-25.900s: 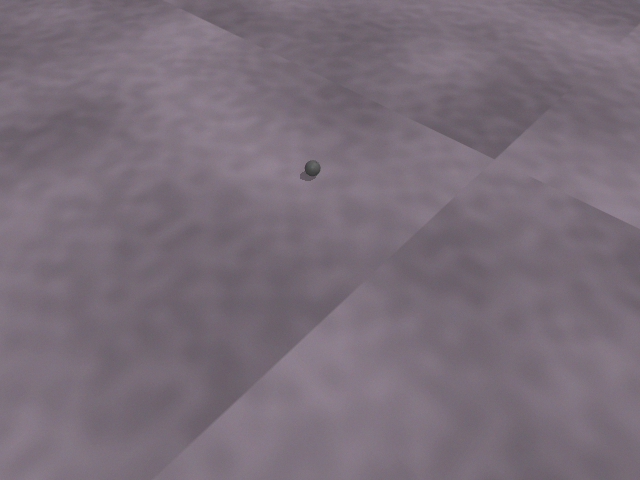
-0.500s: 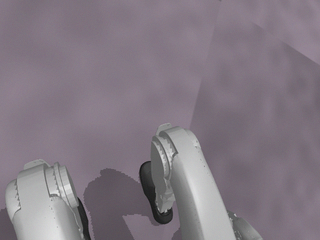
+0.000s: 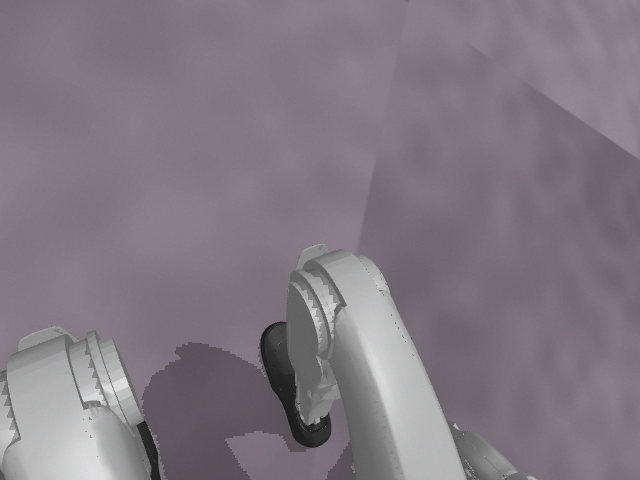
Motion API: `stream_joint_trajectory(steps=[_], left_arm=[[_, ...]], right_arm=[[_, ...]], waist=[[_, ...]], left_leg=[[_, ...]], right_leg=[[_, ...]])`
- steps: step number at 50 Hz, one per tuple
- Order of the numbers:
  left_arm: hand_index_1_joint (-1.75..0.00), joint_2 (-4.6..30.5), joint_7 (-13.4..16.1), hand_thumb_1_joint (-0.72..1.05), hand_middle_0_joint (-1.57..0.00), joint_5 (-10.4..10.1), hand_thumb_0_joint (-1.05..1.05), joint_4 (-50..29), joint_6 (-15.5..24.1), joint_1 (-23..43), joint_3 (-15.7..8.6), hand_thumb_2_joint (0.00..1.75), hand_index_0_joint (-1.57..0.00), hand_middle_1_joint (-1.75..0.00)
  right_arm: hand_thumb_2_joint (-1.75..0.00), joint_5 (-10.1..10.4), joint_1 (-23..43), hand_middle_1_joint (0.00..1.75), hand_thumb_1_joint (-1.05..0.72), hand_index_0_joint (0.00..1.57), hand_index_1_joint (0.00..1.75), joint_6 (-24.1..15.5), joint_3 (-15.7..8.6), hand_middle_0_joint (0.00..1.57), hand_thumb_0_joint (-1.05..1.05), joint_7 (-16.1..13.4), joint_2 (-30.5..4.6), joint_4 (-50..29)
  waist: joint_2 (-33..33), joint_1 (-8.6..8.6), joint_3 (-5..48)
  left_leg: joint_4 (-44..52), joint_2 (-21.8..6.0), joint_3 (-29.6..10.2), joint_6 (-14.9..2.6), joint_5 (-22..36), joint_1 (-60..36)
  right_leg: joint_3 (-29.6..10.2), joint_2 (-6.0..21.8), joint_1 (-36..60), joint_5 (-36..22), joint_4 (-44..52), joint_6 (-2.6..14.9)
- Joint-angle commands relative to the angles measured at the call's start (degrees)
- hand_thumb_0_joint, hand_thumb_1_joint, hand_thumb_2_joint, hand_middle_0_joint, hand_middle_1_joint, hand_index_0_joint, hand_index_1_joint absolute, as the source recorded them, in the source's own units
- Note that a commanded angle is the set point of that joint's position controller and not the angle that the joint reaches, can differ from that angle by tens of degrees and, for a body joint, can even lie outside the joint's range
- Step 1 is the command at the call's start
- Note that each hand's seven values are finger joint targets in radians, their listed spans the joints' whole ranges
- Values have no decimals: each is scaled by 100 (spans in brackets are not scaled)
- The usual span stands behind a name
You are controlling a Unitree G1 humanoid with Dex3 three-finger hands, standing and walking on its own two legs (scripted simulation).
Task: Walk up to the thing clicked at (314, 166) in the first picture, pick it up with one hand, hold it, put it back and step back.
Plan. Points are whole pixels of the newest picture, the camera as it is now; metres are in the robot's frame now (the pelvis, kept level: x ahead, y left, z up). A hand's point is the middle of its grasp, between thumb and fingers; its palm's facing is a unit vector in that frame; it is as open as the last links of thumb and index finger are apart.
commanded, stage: rest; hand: left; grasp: from above
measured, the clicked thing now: out of the picture +0.46 +0.31 -0.24
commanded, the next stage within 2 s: open in 0.88 s
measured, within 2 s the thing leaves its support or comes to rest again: rests again in 0.56 s
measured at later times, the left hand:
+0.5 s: hand out of the picture +0.45 +0.30 -0.24, palm faces -0.45 -0.15 -0.88, open 9.4 cm
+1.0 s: hand out of the picture +0.45 +0.30 -0.25, palm faces -0.45 -0.14 -0.88, open 9.4 cm
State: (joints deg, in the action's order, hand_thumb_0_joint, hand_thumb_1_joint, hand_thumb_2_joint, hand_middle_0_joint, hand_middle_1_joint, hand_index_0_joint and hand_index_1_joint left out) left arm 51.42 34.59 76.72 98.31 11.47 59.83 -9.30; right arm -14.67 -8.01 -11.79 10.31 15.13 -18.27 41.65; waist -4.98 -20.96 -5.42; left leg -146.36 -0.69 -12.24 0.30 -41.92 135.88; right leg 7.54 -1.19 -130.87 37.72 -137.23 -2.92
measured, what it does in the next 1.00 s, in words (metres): stands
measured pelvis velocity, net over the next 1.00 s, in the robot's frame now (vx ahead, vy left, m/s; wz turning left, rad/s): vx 0.00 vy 0.00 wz -0.03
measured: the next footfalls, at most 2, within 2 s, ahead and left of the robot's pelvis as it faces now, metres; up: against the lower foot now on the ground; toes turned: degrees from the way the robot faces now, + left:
none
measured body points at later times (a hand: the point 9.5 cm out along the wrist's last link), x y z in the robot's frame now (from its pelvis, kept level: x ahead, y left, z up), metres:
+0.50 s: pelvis +0.00 +0.00 +0.00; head +0.27 +0.11 +0.34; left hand +0.46 +0.30 -0.19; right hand +0.03 -0.26 -0.06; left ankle +0.06 +0.13 -0.26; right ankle +0.11 -0.12 -0.26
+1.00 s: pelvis +0.00 +0.00 +0.00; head +0.27 +0.11 +0.33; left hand +0.47 +0.31 -0.20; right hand +0.03 -0.25 -0.06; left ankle +0.06 +0.13 -0.26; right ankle +0.11 -0.12 -0.26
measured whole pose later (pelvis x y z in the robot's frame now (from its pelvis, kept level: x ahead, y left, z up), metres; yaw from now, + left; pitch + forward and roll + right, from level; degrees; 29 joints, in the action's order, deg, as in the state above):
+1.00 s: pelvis +0.00 +0.00 +0.00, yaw -2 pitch +28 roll -14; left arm 56.8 36.6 74.9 102.2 11.8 61.6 -7.8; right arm -15.9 -6.0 -16.0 15.5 17.0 -19.9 40.0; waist -7.4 -22.8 -9.8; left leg -147.4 -1.1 -14.6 0.5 -42.4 134.2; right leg 9.4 -2.1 -128.9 36.8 -136.5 -3.3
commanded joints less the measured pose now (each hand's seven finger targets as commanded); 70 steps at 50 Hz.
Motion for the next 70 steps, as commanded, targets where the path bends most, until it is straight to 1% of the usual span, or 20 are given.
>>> stream_joint_trajectory(steps=[1, 4, 5, 7, 9, 13, 16, 18, 24, 26, 28, 31, 32, 49, 52, 56, 58, 67, 68, 70], left_arm=[[-85, 1396, 284, 59, -87, -96, 0, -657, -25, 1653, -132, 83, -93, -91], [-85, 1277, 263, 57, -85, -101, 0, -625, -12, 1725, -17, 82, -92, -92], [-85, 1465, 283, 57, -84, -136, 0, -591, 9, 1676, -180, 82, -91, -92], [-85, 1467, 252, 54, -84, -165, 0, -517, 33, 1693, -165, 82, -89, -91], [-84, 1604, 278, 55, -83, -189, 0, -547, 65, 1615, -233, 80, -89, -91], [-84, 1512, 259, 53, -81, -162, 0, -500, 77, 1569, 7, 77, -88, -92], [-85, 1708, 306, 57, -85, -219, 0, -496, 84, 1421, -133, 82, -91, -91], [-85, 1634, 365, 58, -85, -178, 0, -440, 87, 1555, -83, 81, -91, -92], [-84, 1794, 477, 54, -83, -145, 0, -349, 98, 1558, -119, 81, -89, -90], [-84, 1514, 460, 55, -84, -163, 0, -369, 90, 1694, 133, 79, -90, -90], [-84, 1603, 475, 56, -85, -135, 0, -241, 68, 1663, 64, 80, -91, -90], [-84, 1747, 492, 55, -83, -156, 0, -234, 56, 1528, -39, 80, -89, -90], [-83, 1643, 462, 56, -83, -128, 0, -114, 47, 1656, 84, 77, -90, -90], [-86, 1740, 421, 53, -81, -299, 0, -281, 45, 1702, 141, 78, -87, -92], [-90, 1860, 451, 29, -57, -314, 0, -308, 65, 1610, 39, 82, -63, -96], [-90, 1705, 381, -3, -35, -276, 0, -225, 70, 1587, 173, 77, -41, -95], [-90, 1862, 394, -18, -28, -258, 0, -472, 104, 1724, 118, 78, -33, -95], [-101, 1833, 351, -39, -15, -321, 0, -362, 11, 1472, 108, 93, -16, -103], [-102, 1650, 320, -41, -13, -328, 0, -207, -27, 1532, 260, 94, -15, -103], [-103, 1856, 343, -43, -11, -332, 0, -324, -9, 1462, 112, 95, -12, -105]], right_arm=[[-90, 15, -1197, 30, -90, 20, 30, -27, -495, 20, 0, -24, -1887, 53], [-90, 16, -1179, 30, -90, 20, 30, -58, -435, 20, 0, 5, -1832, -12], [-90, 13, -1236, 30, -90, 20, 30, -65, -442, 20, 0, 5, -1880, 80], [-90, -8, -1254, 30, -90, 20, 30, -104, -396, 20, 0, 29, -1880, 66], [-90, 4, -1248, 30, -90, 20, 30, -121, -371, 20, 0, 12, -1905, 61], [-90, -15, -1181, 30, -91, 20, 30, -150, -333, 20, 0, 32, -1884, 66], [-90, 14, -1168, 30, -90, 20, 30, -136, -316, 20, 0, 9, -1925, 61], [-90, -27, -1168, 30, -90, 20, 30, -141, -265, 20, 0, 7, -1915, 62], [-90, -8, -1092, 30, -90, 20, 30, -169, -211, 20, 0, 9, -1970, 47], [-90, -12, -961, 30, -90, 20, 30, -227, -177, 20, 0, 26, -1964, -53], [-90, -43, -1028, 30, -90, 20, 30, -250, -188, 20, 0, 40, -2024, -18], [-90, -40, -1031, 30, -90, 20, 30, -246, -180, 20, 0, 36, -2064, 13], [-90, -43, -960, 30, -90, 20, 30, -284, -141, 20, 0, 59, -2049, -17], [-90, -44, -953, 30, -90, 20, 30, -410, 17, 20, 0, 151, -2076, -46], [-90, -29, -987, 30, -90, 20, 30, -376, -22, 20, 0, 108, -2108, -66], [-90, -42, -932, 30, -89, 20, 30, -382, 16, 20, 0, 123, -2061, -112], [-90, -25, -1022, 30, -89, 20, 30, -388, -27, 20, 0, 118, -2147, -75], [-90, -24, -1023, 30, -89, 20, 30, -412, -38, 20, 0, 128, -2172, -91], [-90, -16, -972, 30, -89, 20, 30, -440, -18, 20, 0, 128, -2146, -137], [-90, -11, -1038, 30, -89, 20, 30, -412, -16, 20, 0, 130, -2152, -121]], waist=[[2910, -211, 3671], [2699, -283, 3654], [2700, -296, 3595], [2600, -343, 3580], [2578, -268, 3623], [2777, -281, 3669], [2802, -188, 3759], [2722, -310, 3673], [2689, -294, 3518], [2684, -363, 3388], [2750, -428, 3333], [2904, -326, 3438], [2855, -448, 3194], [2802, -494, 3218], [2885, -404, 3394], [2703, -491, 3132], [2915, -497, 3323], [2852, -429, 3205], [2845, -448, 3107], [2759, -407, 3203]], left_leg=[[1604, -33, 568, -73, 1380, -3031], [1485, -25, 624, -119, 1405, -2886], [1506, -43, 587, -110, 1435, -2891], [1419, -41, 593, -124, 1426, -2840], [1412, -52, 590, -125, 1485, -2808], [1460, -70, 570, -104, 1407, -2894], [1482, -81, 538, -90, 1501, -2965], [1450, -86, 518, -91, 1502, -2940], [1449, -106, 496, -96, 1425, -2797], [1461, -96, 495, -100, 1270, -2746], [1489, -96, 460, -86, 1249, -2844], [1597, -127, 383, -30, 1373, -3016], [1525, -128, 362, -33, 1243, -2904], [1477, -151, 329, -50, 1324, -2913], [1533, -145, 358, -52, 1380, -2907], [1453, -136, 369, -80, 1234, -2793], [1494, -154, 333, -50, 1437, -3001], [1540, -140, 356, -60, 1351, -2886], [1542, -136, 363, -44, 1295, -2913], [1568, -147, 351, -65, 1335, -2839]], right_leg=[[685, -230, 1901, -1442, 1065, 424], [638, -269, 2071, -1527, 1148, 405], [675, -256, 2062, -1523, 1134, 402], [670, -259, 2120, -1544, 1139, 394], [667, -276, 2241, -1570, 1224, 399], [668, -318, 2293, -1546, 1151, 410], [687, -310, 2363, -1596, 1165, 419], [716, -309, 2294, -1627, 1136, 410], [712, -354, 2314, -1583, 1156, 408], [719, -343, 2223, -1443, 1193, 402], [777, -326, 2117, -1428, 1147, 401], [806, -330, 2173, -1483, 1114, 418], [818, -305, 2017, -1414, 1035, 408], [836, -337, 2283, -1525, 1148, 373], [813, -362, 2389, -1541, 1190, 399], [826, -342, 2255, -1447, 1176, 371], [825, -354, 2332, -1598, 1174, 381], [807, -349, 2334, -1517, 1256, 374], [793, -331, 2223, -1476, 1193, 391], [807, -365, 2371, -1496, 1248, 389]])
